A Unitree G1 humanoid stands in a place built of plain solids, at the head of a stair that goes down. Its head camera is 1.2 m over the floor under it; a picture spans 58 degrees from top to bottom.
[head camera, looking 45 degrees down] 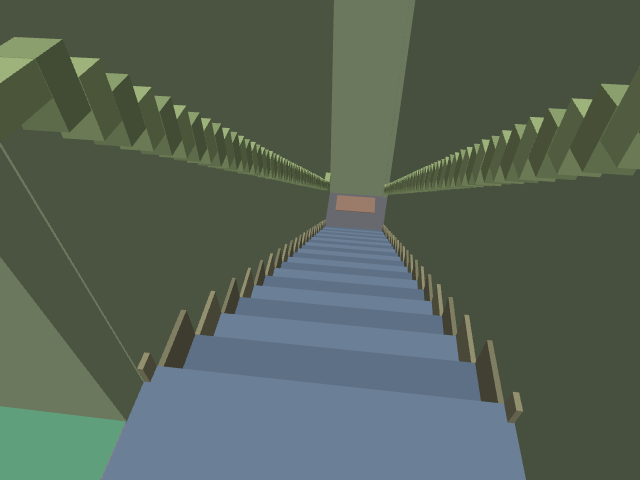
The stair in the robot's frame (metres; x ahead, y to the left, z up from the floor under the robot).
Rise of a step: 0.19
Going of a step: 0.24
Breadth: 1.07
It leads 7 degrees to the right of straight ahead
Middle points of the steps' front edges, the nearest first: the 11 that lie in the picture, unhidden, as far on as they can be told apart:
0.60 -0.01 0.00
0.84 -0.04 -0.19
1.07 -0.07 -0.39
1.31 -0.10 -0.58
1.55 -0.12 -0.77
1.78 -0.15 -0.97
2.02 -0.18 -1.16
2.26 -0.21 -1.36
2.49 -0.23 -1.55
2.73 -0.26 -1.74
2.97 -0.29 -1.94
